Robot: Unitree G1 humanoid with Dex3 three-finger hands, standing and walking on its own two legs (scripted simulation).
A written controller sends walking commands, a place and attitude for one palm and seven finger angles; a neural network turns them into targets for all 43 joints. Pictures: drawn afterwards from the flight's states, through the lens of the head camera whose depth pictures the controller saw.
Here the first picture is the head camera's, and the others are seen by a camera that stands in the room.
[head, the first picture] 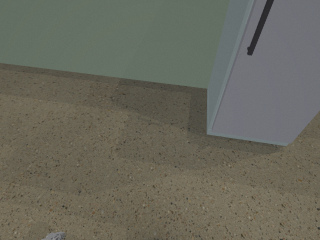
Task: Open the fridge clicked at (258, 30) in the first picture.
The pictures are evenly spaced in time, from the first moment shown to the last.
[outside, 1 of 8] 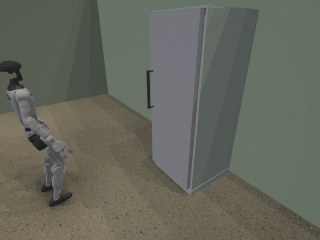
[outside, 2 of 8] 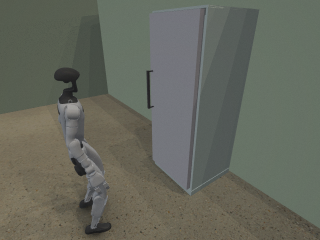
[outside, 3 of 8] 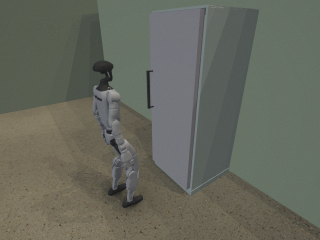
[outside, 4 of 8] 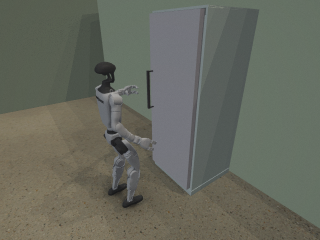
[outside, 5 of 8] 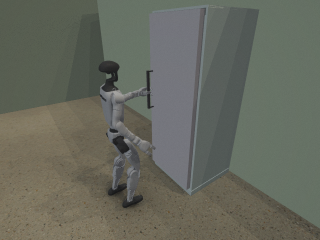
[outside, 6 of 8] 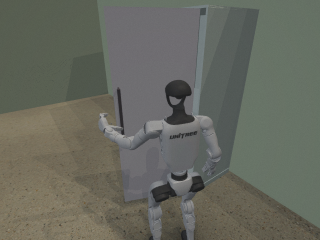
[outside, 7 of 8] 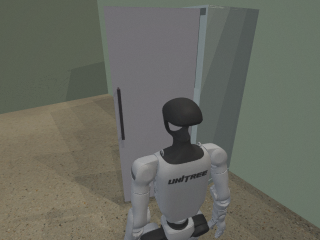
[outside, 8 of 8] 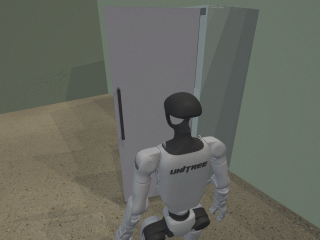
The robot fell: no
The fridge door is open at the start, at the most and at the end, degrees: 0 74 68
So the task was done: yes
